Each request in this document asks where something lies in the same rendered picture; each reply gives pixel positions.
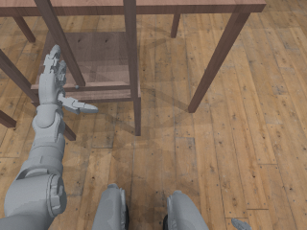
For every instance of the robot left hand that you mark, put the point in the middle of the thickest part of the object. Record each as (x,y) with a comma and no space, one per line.
(51,83)

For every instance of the robot shin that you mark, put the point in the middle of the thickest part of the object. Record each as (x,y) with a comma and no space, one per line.
(172,225)
(123,216)

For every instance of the robot right hand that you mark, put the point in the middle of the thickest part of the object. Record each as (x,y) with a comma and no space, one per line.
(240,225)

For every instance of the left robot upper arm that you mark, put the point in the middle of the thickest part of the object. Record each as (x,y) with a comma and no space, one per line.
(34,202)

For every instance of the chair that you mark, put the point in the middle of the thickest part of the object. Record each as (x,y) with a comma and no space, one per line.
(103,64)

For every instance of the robot left forearm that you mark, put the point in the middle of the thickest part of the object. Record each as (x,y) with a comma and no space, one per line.
(46,154)

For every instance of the table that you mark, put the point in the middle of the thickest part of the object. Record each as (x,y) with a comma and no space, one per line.
(240,9)

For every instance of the right robot shin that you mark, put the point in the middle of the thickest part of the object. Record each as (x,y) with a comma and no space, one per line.
(172,225)

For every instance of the left robot shin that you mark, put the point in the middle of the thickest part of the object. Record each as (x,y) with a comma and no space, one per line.
(123,216)

